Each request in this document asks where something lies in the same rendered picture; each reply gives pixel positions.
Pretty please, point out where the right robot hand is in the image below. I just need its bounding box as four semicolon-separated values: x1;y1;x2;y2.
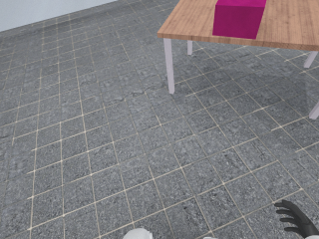
274;199;319;239

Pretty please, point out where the table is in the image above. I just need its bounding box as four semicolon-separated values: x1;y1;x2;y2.
157;0;319;120

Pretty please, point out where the carton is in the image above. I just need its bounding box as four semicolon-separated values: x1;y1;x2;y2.
212;0;267;40

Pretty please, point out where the left robot thigh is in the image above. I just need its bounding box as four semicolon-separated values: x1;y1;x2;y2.
123;228;154;239

